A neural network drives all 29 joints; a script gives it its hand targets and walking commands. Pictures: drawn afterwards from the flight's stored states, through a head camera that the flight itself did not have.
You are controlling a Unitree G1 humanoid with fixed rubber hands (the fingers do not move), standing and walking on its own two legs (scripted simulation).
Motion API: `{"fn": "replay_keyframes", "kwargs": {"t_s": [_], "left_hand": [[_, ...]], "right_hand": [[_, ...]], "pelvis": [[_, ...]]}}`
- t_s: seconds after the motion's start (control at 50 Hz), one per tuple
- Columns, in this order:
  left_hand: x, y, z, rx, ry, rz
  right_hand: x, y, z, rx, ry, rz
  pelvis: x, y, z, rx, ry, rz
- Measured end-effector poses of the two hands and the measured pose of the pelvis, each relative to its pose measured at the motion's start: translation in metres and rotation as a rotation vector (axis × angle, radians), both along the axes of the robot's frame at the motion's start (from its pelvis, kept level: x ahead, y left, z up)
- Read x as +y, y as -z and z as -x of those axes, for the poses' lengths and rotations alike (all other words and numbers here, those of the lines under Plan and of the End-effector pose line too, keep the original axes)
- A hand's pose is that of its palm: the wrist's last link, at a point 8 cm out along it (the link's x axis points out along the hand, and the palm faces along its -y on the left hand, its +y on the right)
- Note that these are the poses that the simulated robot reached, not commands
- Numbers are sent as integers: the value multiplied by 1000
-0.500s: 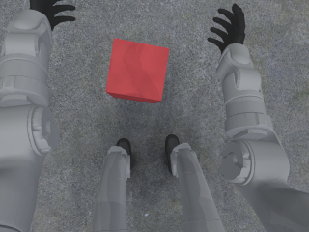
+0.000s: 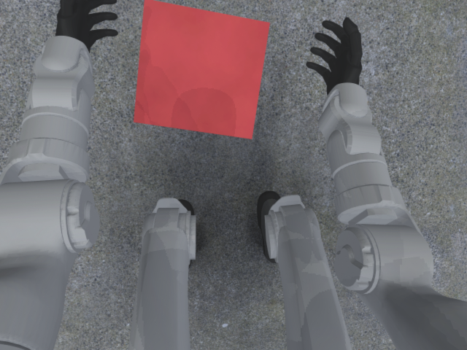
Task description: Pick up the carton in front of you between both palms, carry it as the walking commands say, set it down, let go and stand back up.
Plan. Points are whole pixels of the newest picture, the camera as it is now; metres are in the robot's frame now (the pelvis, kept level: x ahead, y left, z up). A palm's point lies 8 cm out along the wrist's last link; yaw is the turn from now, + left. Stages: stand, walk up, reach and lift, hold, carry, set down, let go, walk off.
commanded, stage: reach and lift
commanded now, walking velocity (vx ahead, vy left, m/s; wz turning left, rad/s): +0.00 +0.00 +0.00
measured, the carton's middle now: (202, 83) +0.49 +0.08 -0.39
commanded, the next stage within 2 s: none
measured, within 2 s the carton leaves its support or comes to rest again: leaves its support in 1.28 s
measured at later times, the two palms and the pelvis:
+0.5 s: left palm (111, 73) +0.49 +0.25 -0.33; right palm (304, 83) +0.49 -0.12 -0.31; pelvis -0.05 +0.00 -0.14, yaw +1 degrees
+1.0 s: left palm (119, 67) +0.50 +0.22 -0.31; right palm (284, 84) +0.49 -0.08 -0.31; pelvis -0.05 +0.00 -0.13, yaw +1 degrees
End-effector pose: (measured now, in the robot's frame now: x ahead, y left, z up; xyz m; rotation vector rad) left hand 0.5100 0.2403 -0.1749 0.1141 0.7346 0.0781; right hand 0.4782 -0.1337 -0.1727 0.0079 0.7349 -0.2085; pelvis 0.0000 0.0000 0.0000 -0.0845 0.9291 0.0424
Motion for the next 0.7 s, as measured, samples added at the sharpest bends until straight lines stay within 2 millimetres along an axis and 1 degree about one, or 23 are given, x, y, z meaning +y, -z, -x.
{"fn": "replay_keyframes", "kwargs": {"t_s": [0.06, 0.12, 0.22, 0.32, 0.36, 0.44, 0.5, 0.58, 0.64, 0.7], "left_hand": [[6, 25, 2, -3, -4, -21], [10, 48, 9, -4, -29, -4], [11, 81, 18, -4, -30, 8], [8, 117, 20, 17, -28, 23], [5, 130, 21, 19, -32, 45], [5, 151, 23, 35, -35, 61], [5, 157, 20, 27, -14, 44], [8, 156, 15, 3, -18, 37], [10, 151, 11, -27, -24, 43], [12, 146, 13, -32, -21, 36]], "right_hand": [[-1, 30, 3, 0, -6, 1], [-3, 57, 9, 7, -20, 11], [1, 88, 7, 4, -46, 8], [11, 121, -2, 27, -68, -6], [11, 130, -6, 40, -84, 19], [8, 135, -11, 37, -74, 42], [11, 136, -13, 24, -74, 33], [18, 144, -11, 43, -81, 28], [24, 141, -14, 23, -84, 28], [30, 139, -11, 19, -82, 18]], "pelvis": [[-3, 27, 9, -33, 9, -9], [-6, 52, 20, -73, 11, -21], [-11, 88, 38, -155, 8, -33], [-12, 117, 55, -228, 4, -36], [-12, 124, 59, -269, -7, -34], [-9, 135, 58, -323, -4, -23], [-5, 142, 54, -331, -3, -14], [0, 146, 50, -328, -1, -9], [2, 148, 48, -320, 0, -6], [4, 150, 46, -313, -5, -3]]}}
